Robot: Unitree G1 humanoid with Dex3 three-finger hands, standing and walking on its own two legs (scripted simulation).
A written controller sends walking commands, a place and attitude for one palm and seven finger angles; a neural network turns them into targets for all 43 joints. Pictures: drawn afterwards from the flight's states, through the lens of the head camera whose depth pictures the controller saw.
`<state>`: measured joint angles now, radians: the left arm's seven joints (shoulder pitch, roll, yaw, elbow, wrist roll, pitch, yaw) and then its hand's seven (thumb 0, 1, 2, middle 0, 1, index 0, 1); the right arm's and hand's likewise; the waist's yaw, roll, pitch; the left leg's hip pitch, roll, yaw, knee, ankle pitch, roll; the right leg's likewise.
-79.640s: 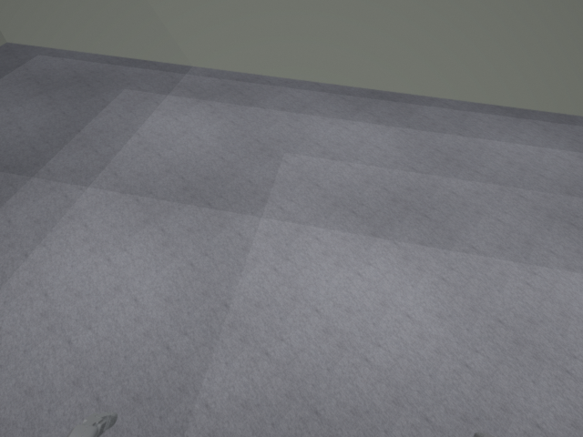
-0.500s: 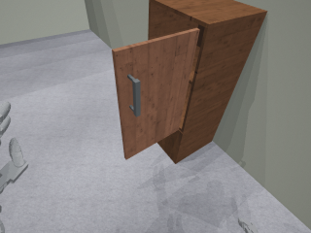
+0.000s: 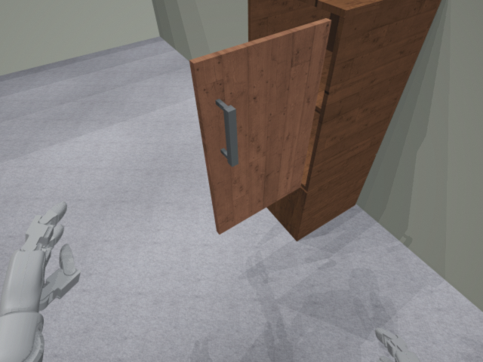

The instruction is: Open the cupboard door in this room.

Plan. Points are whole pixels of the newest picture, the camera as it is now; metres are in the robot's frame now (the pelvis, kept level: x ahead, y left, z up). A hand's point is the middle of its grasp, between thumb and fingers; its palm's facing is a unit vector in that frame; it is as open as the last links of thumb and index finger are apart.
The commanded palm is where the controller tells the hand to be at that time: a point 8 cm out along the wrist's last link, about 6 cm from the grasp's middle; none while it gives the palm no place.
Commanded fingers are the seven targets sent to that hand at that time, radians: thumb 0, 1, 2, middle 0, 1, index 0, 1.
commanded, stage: let the arm hang, fingers relaxed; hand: left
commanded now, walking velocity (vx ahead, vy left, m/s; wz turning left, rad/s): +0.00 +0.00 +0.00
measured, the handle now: (226, 133) +0.58 +0.06 +0.06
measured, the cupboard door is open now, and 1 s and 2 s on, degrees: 92 92 92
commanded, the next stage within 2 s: look to check the result in 1.02 s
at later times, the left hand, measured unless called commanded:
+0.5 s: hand out of the picture -0.01 +0.20 -0.15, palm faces +0.05 -0.96 -0.27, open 7.3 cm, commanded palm none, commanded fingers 0.00 0.90 0.90 -0.20 -0.30 -0.20 -0.30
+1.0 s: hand out of the picture +0.01 +0.18 -0.16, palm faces +0.05 -0.98 -0.20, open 7.4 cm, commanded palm none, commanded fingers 0.00 0.90 0.90 -0.20 -0.30 -0.20 -0.30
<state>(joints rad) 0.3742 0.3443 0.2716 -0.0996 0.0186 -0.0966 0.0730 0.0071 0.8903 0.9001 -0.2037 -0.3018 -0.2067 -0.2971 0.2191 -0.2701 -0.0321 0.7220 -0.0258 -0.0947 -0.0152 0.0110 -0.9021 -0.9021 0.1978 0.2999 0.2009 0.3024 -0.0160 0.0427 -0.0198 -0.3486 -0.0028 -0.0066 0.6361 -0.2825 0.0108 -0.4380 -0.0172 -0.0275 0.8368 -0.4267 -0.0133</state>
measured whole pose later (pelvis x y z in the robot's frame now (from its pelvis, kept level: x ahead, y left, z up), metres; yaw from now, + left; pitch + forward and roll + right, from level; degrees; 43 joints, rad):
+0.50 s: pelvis -0.02 -0.01 +0.02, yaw +2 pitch -1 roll -1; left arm 0.26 0.22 0.03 1.06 0.01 0.03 0.02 0.00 0.93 0.90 -0.20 -0.30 -0.20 -0.30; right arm 0.27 -0.18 -0.02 1.06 -0.03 0.03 -0.02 0.01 -0.91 -0.90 0.20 0.30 0.20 0.30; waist -0.01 0.03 0.07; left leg -0.27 0.01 -0.04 0.47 -0.18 -0.01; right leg -0.23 0.00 0.00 0.45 -0.20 0.00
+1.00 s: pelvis -0.01 +0.00 +0.02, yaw +1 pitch -2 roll +0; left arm 0.21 0.16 0.02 1.13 0.01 0.00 0.02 0.01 0.90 0.90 -0.20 -0.30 -0.20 -0.30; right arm 0.24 -0.16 -0.02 1.12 -0.02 0.01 -0.02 0.00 -0.91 -0.90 0.20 0.30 0.20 0.30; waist -0.01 0.01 0.06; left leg -0.22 -0.01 -0.02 0.42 -0.17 0.00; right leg -0.21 -0.02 0.02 0.43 -0.20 0.02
